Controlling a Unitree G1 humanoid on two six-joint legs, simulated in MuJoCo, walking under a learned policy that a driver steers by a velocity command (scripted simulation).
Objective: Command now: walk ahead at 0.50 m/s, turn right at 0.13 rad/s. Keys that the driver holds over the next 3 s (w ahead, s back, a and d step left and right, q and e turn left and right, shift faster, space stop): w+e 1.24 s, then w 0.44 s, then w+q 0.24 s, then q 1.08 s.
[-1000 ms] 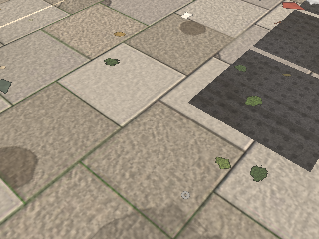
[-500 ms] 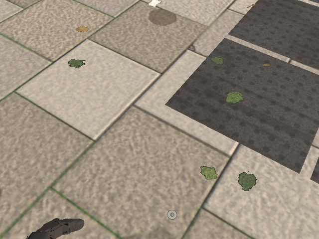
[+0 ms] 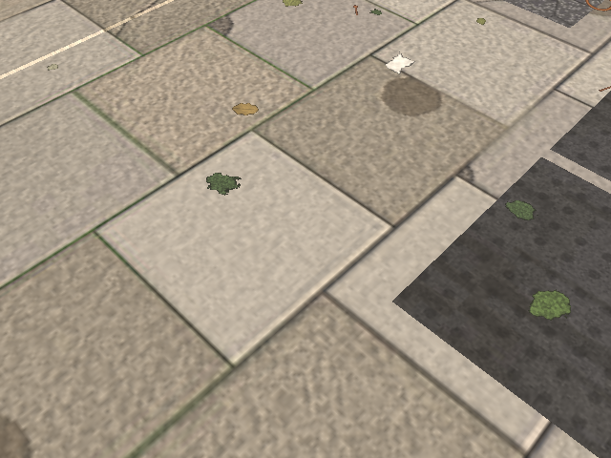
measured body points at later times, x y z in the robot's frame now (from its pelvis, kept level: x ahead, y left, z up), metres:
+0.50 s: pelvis +0.28 +0.02 +0.00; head +0.30 +0.01 +0.45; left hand +0.51 +0.22 -0.10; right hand +0.23 -0.26 -0.14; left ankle +0.21 +0.14 -0.74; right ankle +0.41 -0.17 -0.69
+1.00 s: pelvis +0.54 -0.11 +0.00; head +0.56 -0.14 +0.45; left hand +0.72 +0.12 -0.10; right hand +0.61 -0.44 -0.09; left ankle +0.80 -0.05 -0.69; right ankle +0.44 -0.15 -0.74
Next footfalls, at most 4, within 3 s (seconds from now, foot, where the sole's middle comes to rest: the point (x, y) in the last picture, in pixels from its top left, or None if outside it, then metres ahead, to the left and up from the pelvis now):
0.10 left None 0.25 0.14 -0.78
0.62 right None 0.48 -0.16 -0.78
1.12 left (396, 321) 0.83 -0.13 -0.78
1.62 right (550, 331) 0.84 -0.50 -0.78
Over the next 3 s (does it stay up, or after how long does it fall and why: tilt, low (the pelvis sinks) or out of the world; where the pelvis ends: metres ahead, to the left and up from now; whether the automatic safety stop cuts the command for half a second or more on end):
stays up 1.09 -0.58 0.00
